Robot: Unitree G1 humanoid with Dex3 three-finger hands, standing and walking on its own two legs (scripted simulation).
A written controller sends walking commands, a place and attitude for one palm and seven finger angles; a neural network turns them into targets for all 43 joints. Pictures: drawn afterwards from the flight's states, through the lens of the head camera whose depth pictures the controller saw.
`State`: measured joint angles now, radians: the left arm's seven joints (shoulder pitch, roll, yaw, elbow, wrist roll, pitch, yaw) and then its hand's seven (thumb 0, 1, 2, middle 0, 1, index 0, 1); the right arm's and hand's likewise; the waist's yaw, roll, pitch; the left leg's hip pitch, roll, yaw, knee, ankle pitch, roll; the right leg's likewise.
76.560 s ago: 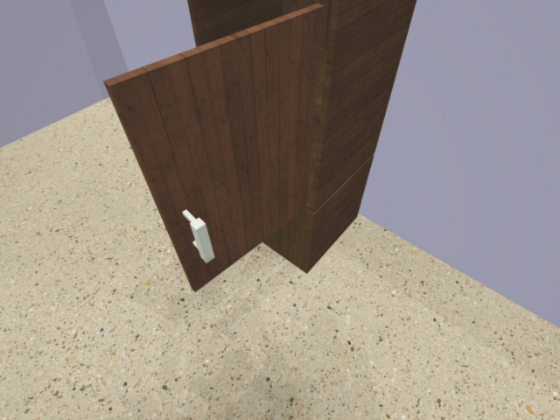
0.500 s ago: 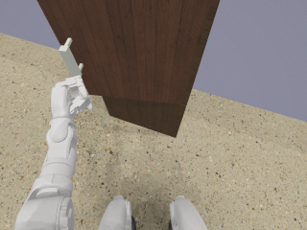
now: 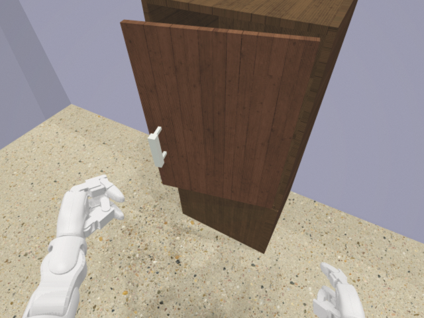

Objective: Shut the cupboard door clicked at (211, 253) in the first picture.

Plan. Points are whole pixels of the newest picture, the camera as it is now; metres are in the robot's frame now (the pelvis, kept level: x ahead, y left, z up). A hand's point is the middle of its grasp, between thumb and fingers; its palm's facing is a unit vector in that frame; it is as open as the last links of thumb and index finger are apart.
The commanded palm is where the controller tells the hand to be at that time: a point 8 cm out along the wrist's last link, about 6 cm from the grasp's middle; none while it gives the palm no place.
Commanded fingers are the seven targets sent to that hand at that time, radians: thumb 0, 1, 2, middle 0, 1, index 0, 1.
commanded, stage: draw the hand back to the body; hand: left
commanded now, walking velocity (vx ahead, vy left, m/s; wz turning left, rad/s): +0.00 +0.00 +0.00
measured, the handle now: (159, 146) +0.61 +0.21 -0.08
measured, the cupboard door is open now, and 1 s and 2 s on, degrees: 13 13 13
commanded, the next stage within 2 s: step back with the hand held close in 0.86 s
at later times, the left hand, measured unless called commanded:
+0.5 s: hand (18, 213) +0.21 +0.27 +0.19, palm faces +0.47 -0.77 -0.43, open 6.2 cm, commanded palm +0.16 +0.30 +0.20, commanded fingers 0.00 0.90 0.90 -0.20 -0.30 -0.20 -0.30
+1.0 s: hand (23, 217) +0.20 +0.25 +0.19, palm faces +0.47 -0.78 -0.42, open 7.4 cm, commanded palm +0.16 +0.29 +0.20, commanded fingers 0.00 0.90 0.90 -0.20 -0.30 -0.20 -0.30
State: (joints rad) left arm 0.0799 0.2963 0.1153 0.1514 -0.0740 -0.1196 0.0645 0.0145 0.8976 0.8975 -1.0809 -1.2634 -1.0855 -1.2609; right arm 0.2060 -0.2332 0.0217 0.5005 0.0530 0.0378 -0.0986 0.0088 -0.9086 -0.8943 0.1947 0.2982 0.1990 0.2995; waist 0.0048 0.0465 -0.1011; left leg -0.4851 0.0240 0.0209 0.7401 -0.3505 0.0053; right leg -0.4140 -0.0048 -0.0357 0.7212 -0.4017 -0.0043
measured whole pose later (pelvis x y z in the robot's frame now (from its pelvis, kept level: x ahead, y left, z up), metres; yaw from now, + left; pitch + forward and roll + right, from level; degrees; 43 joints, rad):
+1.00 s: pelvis +0.01 -0.01 +0.03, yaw +0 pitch -3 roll +0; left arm 0.45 0.35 0.36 -0.35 -0.08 -0.09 0.10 0.01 0.89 0.90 -0.21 -0.30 -0.21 -0.30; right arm 0.20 -0.23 0.02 0.63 0.02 -0.11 -0.08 0.01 -0.91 -0.89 0.20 0.30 0.20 0.30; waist 0.06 0.08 -0.02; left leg -0.14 0.03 0.02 0.44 -0.24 -0.01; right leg -0.08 0.01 -0.04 0.43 -0.30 -0.02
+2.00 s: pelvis -0.12 +0.02 +0.01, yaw +4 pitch +0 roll -2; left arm 0.47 0.41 0.41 -0.47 -0.04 -0.25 0.18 0.01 0.89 0.90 -0.21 -0.30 -0.21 -0.30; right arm 0.22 -0.23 0.00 0.63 0.01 -0.08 -0.08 0.01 -0.91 -0.89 0.20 0.30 0.20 0.30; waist 0.00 0.00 0.00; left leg -0.46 0.00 0.01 0.63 -0.19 0.04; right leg -0.41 0.02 0.00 0.58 -0.21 0.02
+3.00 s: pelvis -0.24 +0.06 +0.02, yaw -4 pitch +0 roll +0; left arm 0.56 0.52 0.48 -0.51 -0.07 -0.20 0.16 0.00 0.88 0.90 -0.22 -0.30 -0.22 -0.30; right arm 0.31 -0.18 0.04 0.68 0.01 -0.04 -0.06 0.01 -0.90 -0.89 0.20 0.30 0.21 0.30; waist 0.01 -0.02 -0.13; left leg -0.51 0.02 0.04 0.85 -0.34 -0.01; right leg -0.13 0.05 -0.08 0.51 -0.38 -0.09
